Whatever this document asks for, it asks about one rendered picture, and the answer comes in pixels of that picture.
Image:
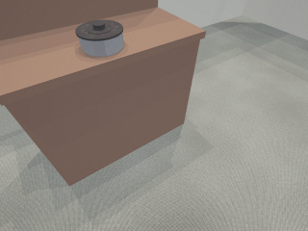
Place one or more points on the lid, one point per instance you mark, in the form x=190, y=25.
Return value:
x=111, y=30

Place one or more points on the pot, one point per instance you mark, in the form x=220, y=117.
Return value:
x=102, y=48

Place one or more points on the table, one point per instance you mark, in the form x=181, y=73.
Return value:
x=85, y=112

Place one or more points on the knob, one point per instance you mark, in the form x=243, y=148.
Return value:
x=98, y=24

